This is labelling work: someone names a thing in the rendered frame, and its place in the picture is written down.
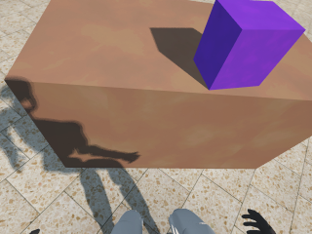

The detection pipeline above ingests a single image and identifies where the pedestal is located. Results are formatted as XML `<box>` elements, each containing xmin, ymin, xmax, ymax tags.
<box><xmin>4</xmin><ymin>0</ymin><xmax>312</xmax><ymax>170</ymax></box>

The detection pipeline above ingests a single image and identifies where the robot right thigh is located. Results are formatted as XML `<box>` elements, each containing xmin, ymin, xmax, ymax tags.
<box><xmin>168</xmin><ymin>209</ymin><xmax>215</xmax><ymax>234</ymax></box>

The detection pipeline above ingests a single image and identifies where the robot left thigh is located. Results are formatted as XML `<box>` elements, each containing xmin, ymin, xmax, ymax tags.
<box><xmin>110</xmin><ymin>211</ymin><xmax>143</xmax><ymax>234</ymax></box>

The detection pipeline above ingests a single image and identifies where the carton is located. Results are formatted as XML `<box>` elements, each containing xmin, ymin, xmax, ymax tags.
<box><xmin>193</xmin><ymin>0</ymin><xmax>306</xmax><ymax>91</ymax></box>

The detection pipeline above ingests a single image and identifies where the right robot hand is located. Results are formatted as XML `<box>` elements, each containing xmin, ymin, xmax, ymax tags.
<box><xmin>241</xmin><ymin>209</ymin><xmax>276</xmax><ymax>234</ymax></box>

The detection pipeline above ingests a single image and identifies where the robot thigh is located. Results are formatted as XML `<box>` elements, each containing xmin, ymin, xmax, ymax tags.
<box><xmin>168</xmin><ymin>209</ymin><xmax>215</xmax><ymax>234</ymax></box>
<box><xmin>110</xmin><ymin>211</ymin><xmax>143</xmax><ymax>234</ymax></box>

